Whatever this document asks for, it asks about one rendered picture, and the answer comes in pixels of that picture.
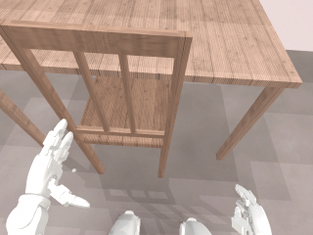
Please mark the robot right shin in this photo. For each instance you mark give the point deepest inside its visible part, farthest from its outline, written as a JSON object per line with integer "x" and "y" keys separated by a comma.
{"x": 191, "y": 219}

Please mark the robot right hand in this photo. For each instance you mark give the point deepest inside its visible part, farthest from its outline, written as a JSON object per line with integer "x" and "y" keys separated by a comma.
{"x": 255, "y": 221}

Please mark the robot left hand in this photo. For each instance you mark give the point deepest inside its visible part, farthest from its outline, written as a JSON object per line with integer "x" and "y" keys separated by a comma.
{"x": 49, "y": 163}

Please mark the robot left forearm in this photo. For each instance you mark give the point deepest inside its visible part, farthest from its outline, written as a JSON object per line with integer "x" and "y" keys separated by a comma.
{"x": 30, "y": 216}

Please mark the robot left thigh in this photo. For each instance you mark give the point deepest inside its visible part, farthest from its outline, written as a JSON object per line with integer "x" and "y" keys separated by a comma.
{"x": 126, "y": 224}

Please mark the table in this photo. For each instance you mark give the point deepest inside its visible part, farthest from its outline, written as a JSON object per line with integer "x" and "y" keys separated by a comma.
{"x": 233, "y": 43}

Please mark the chair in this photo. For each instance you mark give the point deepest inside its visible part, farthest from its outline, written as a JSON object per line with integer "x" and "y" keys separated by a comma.
{"x": 120, "y": 111}

